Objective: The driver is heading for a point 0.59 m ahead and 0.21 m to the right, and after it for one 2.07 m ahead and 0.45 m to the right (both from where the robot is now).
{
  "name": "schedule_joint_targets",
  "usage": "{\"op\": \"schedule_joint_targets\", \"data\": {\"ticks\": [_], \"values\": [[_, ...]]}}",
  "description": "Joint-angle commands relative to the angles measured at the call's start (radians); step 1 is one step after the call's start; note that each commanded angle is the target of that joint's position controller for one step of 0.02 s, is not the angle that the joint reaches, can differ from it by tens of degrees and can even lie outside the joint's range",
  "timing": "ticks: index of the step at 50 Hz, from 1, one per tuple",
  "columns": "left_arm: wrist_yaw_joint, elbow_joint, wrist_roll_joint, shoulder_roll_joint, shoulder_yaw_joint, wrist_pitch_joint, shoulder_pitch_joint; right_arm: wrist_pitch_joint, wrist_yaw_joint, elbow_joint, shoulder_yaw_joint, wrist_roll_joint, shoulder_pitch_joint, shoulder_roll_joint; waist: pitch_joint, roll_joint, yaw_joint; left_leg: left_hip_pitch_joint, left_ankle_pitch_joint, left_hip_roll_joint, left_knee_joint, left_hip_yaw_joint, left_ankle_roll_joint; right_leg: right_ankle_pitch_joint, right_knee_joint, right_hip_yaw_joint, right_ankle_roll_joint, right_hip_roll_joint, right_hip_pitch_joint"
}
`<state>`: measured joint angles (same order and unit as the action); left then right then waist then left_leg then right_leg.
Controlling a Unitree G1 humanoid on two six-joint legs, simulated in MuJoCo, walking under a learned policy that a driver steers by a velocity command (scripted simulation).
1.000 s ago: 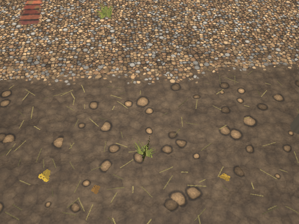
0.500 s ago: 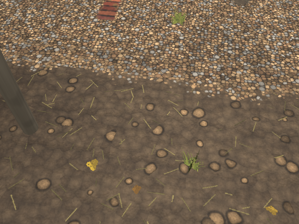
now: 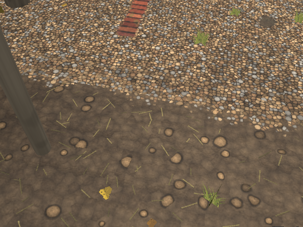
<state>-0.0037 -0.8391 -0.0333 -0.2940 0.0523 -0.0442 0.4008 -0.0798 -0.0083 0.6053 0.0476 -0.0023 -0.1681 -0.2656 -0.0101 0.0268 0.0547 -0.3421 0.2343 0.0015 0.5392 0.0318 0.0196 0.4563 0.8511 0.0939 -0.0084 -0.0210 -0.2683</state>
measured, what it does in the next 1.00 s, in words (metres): walks ahead, turning right: right foot, then left foot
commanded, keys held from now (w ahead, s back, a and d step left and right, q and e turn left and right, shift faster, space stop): w+e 0.88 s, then w+q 0.12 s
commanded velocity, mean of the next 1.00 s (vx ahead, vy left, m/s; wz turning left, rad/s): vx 0.49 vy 0.00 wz -0.49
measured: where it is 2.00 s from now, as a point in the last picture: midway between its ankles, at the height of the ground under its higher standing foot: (224, 136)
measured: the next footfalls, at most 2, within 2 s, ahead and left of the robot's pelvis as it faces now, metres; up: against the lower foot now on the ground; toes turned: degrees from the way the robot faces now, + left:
right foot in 0.44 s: +0.36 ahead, -0.16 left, +0.00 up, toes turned -16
left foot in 0.92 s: +0.70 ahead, -0.09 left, +0.00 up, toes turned -35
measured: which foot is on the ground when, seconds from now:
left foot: down 0.00-0.44, up 0.46-0.90, down 0.92-1.00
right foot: up 0.00-0.42, down 0.44-0.94, up 0.96-1.00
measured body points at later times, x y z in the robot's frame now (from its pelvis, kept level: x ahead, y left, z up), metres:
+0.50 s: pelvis +0.24 -0.06 -0.02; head +0.29 -0.07 +0.42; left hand +0.52 +0.13 -0.10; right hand +0.20 -0.35 -0.14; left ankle +0.07 +0.12 -0.65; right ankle +0.32 -0.15 -0.73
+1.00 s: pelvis +0.54 -0.12 -0.01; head +0.56 -0.13 +0.44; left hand +0.74 +0.10 -0.12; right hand +0.57 -0.44 -0.08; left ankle +0.66 -0.06 -0.73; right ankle +0.35 -0.15 -0.67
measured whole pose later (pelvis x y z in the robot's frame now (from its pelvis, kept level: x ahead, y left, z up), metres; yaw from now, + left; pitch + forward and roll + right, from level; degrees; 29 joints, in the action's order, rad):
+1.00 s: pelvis +0.54 -0.12 -0.01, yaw -32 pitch +2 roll +1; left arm 0.01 -0.74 -0.03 -0.30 0.06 -0.03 0.35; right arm -0.12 -0.03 0.67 0.05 0.00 -0.12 -0.28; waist 0.02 0.02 0.04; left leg -0.42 0.16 -0.05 0.55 -0.02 0.03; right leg 0.48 1.05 0.16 -0.04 0.09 -0.27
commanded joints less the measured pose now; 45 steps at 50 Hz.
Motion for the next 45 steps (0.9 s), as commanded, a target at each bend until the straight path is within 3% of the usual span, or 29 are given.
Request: {"op": "schedule_joint_targets", "data": {"ticks": [1, 3, 5, 10, 14, 17, 19, 20, 21, 22, 23, 24, 25, 26, 27, 28, 29, 32, 35, 37, 39, 42, 44, 45], "values": [[0.0, 0.13, -0.014, -0.126, 0.031, -0.036, -0.122, -0.015, 0.004, 0.012, 0.05, 0.005, -0.224, -0.144, -0.006, -0.196, -0.133, 0.44, 0.317, 0.343, -0.325, -0.485, 0.172, -0.067, 0.353, 0.038, -0.028, -0.047, -0.562], [-0.003, 0.125, 0.0, -0.1, 0.035, -0.022, -0.136, -0.021, 0.003, 0.02, 0.037, 0.009, -0.15, -0.102, 0.057, -0.173, -0.094, 0.333, 0.095, 0.279, -0.369, -0.304, 0.141, -0.18, 0.305, 0.038, -0.02, -0.081, -0.518], [-0.01, 0.122, 0.0, -0.061, 0.029, -0.007, -0.134, -0.033, 0.005, 0.033, 0.04, 0.011, -0.131, -0.094, 0.061, -0.15, -0.075, 0.293, -0.072, 0.254, -0.391, -0.192, 0.134, -0.255, 0.295, 0.025, -0.008, -0.08, -0.49], [-0.023, 0.164, 0.01, -0.03, 0.018, 0.004, -0.228, -0.034, 0.016, 0.077, 0.052, 0.014, -0.134, -0.122, 0.087, -0.098, -0.076, 0.286, -0.256, 0.245, -0.415, -0.013, 0.139, -0.432, 0.079, 0.01, 0.022, -0.072, -0.506], [-0.05, 0.216, 0.013, -0.01, 0.002, -0.002, -0.37, -0.022, 0.027, 0.116, 0.062, 0.003, -0.171, -0.159, 0.131, -0.071, -0.121, 0.297, -0.291, 0.256, -0.423, 0.09, 0.124, -0.522, -0.117, -0.08, -0.002, -0.064, -0.446], [-0.069, 0.256, 0.008, -0.023, 0.004, -0.004, -0.428, -0.004, 0.027, 0.145, 0.069, -0.012, -0.197, -0.18, 0.135, -0.074, -0.123, 0.393, -0.442, 0.278, -0.364, 0.134, 0.107, -0.449, -0.2, -0.128, -0.047, -0.042, -0.427], [-0.073, 0.27, 0.009, -0.057, 0.021, -0.001, -0.402, 0.011, 0.033, 0.148, 0.077, -0.017, -0.193, -0.215, 0.073, -0.113, -0.085, 0.446, -0.815, 0.281, -0.237, 0.163, 0.089, -0.348, -0.21, -0.189, -0.089, 0.022, -0.322], [-0.071, 0.261, 0.008, -0.086, 0.037, 0.003, -0.332, 0.021, 0.037, 0.147, 0.08, -0.019, -0.189, -0.232, 0.019, -0.136, -0.041, 0.46, -0.984, 0.277, -0.121, 0.174, 0.08, -0.293, -0.206, -0.215, -0.114, 0.063, -0.226], [-0.064, 0.232, 0.005, -0.132, 0.063, 0.008, -0.196, 0.029, 0.04, 0.142, 0.081, -0.023, -0.176, -0.242, -0.059, -0.136, 0.038, 0.411, -1.034, 0.259, 0.062, 0.189, 0.061, -0.304, -0.243, -0.222, -0.147, 0.102, -0.035], [-0.046, 0.194, 0.005, -0.193, 0.096, 0.018, -0.028, 0.025, 0.045, 0.13, 0.073, -0.022, -0.17, -0.231, -0.14, -0.097, 0.125, 0.222, -0.875, 0.221, 0.32, 0.197, 0.023, -0.339, -0.29, -0.148, -0.188, 0.093, 0.262], [-0.025, 0.184, 0.0, -0.301, 0.112, 0.022, 0.003, 0.006, 0.031, 0.084, 0.026, 0.028, -0.269, -0.078, -0.233, 0.196, 0.024, -0.227, 0.146, 0.065, 0.71, 0.16, -0.041, -0.317, -0.287, 0.33, -0.333, -0.18, 0.649], [-0.028, 0.222, 0.005, -0.279, 0.098, 0.006, 0.019, -0.036, 0.018, 0.054, 0.012, 0.0, -0.228, -0.099, -0.433, 0.164, 0.047, -0.392, 0.384, -0.054, 0.917, -0.095, -0.052, -0.081, -0.498, 0.792, -0.47, -0.325, 0.759], [-0.031, 0.212, 0.016, -0.209, 0.08, -0.005, -0.001, -0.06, 0.008, 0.024, 0.033, -0.041, -0.094, -0.175, -0.306, 0.066, 0.089, -0.485, 0.28, 0.009, 0.911, -0.153, -0.032, -0.079, -0.561, 0.669, -0.392, -0.292, 0.676], [-0.03, 0.209, 0.012, -0.179, 0.071, -0.014, -0.057, -0.071, 0.01, 0.006, 0.025, -0.044, -0.054, -0.166, -0.175, 0.015, 0.05, -0.483, 0.188, 0.051, 0.822, -0.139, -0.015, -0.138, -0.569, 0.538, -0.352, -0.25, 0.518], [-0.029, 0.221, 0.012, -0.148, 0.059, -0.018, -0.132, -0.072, 0.018, 0.018, 0.026, -0.018, -0.052, -0.16, -0.094, -0.048, -0.005, -0.422, 0.135, 0.09, 0.731, -0.133, -0.018, -0.252, -0.572, 0.436, -0.32, -0.208, 0.351], [-0.025, 0.236, 0.023, -0.121, 0.05, -0.021, -0.182, -0.064, 0.022, 0.025, 0.034, 0.003, -0.07, -0.171, -0.063, -0.031, -0.044, -0.344, 0.101, 0.113, 0.673, -0.139, -0.025, -0.352, -0.59, 0.363, -0.309, -0.173, 0.235], [-0.022, 0.247, 0.031, -0.116, 0.047, -0.021, -0.207, -0.05, 0.019, 0.029, 0.037, 0.009, -0.087, -0.172, -0.046, -0.01, -0.07, -0.294, 0.084, 0.121, 0.647, -0.138, -0.034, -0.402, -0.613, 0.333, -0.308, -0.152, 0.16], [-0.008, 0.226, 0.023, -0.134, 0.052, -0.027, -0.19, -0.023, 0.02, 0.024, 0.026, 0.023, -0.072, -0.133, -0.01, -0.011, -0.081, -0.266, 0.028, 0.118, 0.52, -0.099, -0.078, -0.534, -0.638, 0.236, -0.309, -0.12, 0.027], [0.008, 0.203, 0.016, -0.156, 0.058, -0.02, -0.151, -0.021, 0.018, -0.008, 0.009, 0.026, 0.054, -0.095, 0.02, 0.008, -0.039, -0.247, -0.185, 0.083, 0.286, -0.081, -0.099, -0.507, -0.626, 0.161, -0.26, -0.056, -0.027], [0.013, 0.19, 0.01, -0.16, 0.058, -0.012, -0.116, -0.028, 0.01, -0.022, 0.001, 0.017, 0.136, -0.08, 0.019, 0.027, -0.001, -0.186, -0.303, 0.042, 0.129, -0.073, -0.099, -0.437, -0.605, 0.151, -0.227, -0.033, -0.04], [0.015, 0.174, 0.006, -0.168, 0.061, -0.006, -0.074, -0.035, 0.0, -0.037, 0.003, 0.002, 0.195, -0.092, 0.018, 0.039, 0.025, -0.15, -0.338, 0.014, 0.051, -0.079, -0.097, -0.382, -0.585, 0.196, -0.218, -0.05, -0.014], [0.019, 0.161, 0.002, -0.155, 0.058, 0.004, -0.045, -0.046, -0.013, -0.044, 0.019, -0.005, 0.211, -0.13, 0.01, 0.063, 0.019, -0.141, -0.262, 0.002, -0.034, -0.118, -0.069, -0.339, -0.494, 0.295, -0.201, -0.089, 0.1], [0.02, 0.163, 0.006, -0.154, 0.06, 0.01, -0.06, -0.053, -0.014, -0.032, 0.034, -0.009, 0.153, -0.152, 0.0, 0.098, -0.02, -0.065, -0.171, -0.002, -0.061, -0.112, -0.034, -0.374, -0.428, 0.341, -0.181, -0.101, 0.131], [0.019, 0.163, 0.013, -0.128, 0.051, 0.01, -0.071, -0.057, -0.012, -0.004, 0.045, -0.004, 0.055, -0.165, -0.04, 0.099, -0.07, 0.046, -0.191, -0.001, -0.099, -0.081, -0.004, -0.449, -0.358, 0.305, -0.158, -0.08, 0.136]]}}
Over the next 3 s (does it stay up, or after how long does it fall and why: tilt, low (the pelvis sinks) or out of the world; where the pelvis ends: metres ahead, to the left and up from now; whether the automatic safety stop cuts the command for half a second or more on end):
stays up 1.56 -0.27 0.01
